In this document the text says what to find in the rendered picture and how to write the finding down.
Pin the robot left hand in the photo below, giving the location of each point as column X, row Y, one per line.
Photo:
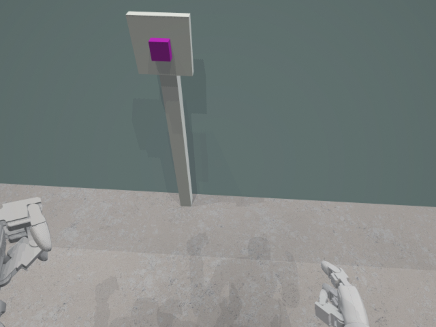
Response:
column 22, row 222

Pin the robot right hand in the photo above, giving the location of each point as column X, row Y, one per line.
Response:
column 347, row 306

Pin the button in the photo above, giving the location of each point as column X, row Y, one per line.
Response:
column 160, row 49

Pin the panel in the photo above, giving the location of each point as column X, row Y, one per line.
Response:
column 176, row 26

